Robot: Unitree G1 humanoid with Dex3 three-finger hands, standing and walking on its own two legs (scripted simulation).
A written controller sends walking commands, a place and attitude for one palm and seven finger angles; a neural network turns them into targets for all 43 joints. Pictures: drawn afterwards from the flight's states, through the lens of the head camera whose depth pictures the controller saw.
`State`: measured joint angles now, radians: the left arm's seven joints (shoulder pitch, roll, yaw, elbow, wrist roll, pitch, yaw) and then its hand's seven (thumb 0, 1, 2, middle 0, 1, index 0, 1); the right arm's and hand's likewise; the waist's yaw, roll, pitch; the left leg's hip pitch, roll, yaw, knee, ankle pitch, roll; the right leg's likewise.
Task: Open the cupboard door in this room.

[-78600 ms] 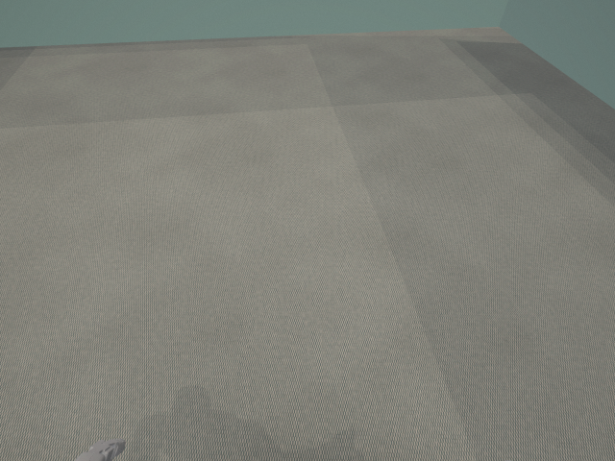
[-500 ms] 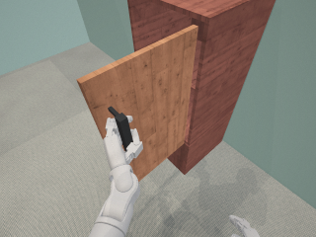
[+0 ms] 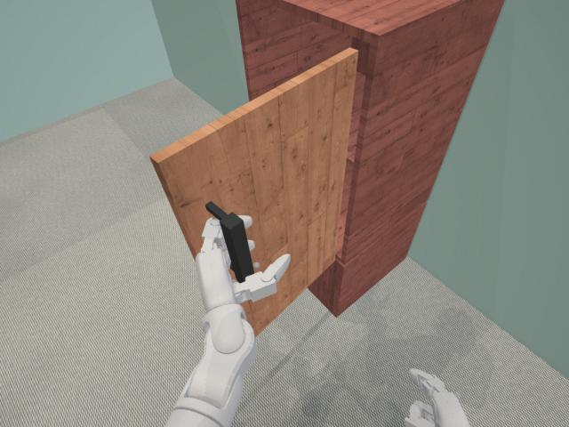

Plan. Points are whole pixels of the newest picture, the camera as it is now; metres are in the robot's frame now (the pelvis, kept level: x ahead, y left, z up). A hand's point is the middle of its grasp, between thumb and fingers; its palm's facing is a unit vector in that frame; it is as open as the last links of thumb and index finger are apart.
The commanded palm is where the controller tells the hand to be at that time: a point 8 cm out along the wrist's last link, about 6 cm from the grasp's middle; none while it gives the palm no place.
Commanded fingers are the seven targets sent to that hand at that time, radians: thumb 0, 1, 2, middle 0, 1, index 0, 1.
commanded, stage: open thumb and fingers to let go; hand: left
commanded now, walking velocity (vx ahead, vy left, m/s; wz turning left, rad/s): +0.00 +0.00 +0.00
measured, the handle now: (230, 245) +0.36 +0.10 +0.07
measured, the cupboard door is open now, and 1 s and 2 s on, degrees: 96 98 97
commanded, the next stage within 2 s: slide the hand sideways off the handle in 0.44 s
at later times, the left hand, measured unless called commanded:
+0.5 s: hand (252, 265) +0.32 +0.06 +0.07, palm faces +0.26 -0.97 -0.02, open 15.0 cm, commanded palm +0.28 +0.11 +0.07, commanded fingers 0.00 -0.50 0.30 -0.15 -0.30 -0.15 -0.30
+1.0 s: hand (240, 300) +0.27 +0.07 +0.07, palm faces -0.12 -0.99 +0.01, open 16.2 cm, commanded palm +0.25 +0.14 +0.07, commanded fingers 0.00 -0.50 0.30 -0.15 -0.30 -0.15 -0.30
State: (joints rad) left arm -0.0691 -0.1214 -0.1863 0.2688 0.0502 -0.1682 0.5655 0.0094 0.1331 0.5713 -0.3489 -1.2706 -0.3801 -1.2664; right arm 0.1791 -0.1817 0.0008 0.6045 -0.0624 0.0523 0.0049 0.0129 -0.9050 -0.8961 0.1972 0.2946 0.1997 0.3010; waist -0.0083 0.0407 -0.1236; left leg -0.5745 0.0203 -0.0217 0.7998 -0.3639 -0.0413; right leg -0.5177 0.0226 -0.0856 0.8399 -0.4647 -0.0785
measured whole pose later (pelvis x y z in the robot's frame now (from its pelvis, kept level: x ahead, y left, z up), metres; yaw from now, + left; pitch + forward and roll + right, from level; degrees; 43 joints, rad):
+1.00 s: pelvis -0.01 +0.04 +0.00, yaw -2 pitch +6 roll +0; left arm 0.05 0.01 -0.22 0.15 -0.02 -0.28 0.15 -0.01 -0.50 0.30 -0.16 -0.31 -0.17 -0.31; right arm 0.25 -0.20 0.02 0.52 -0.01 0.00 0.02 0.01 -0.90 -0.90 0.20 0.29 0.20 0.30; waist -0.01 0.02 -0.09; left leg -0.59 0.01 0.03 0.86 -0.38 0.01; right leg -0.54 0.01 -0.03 0.87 -0.45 -0.03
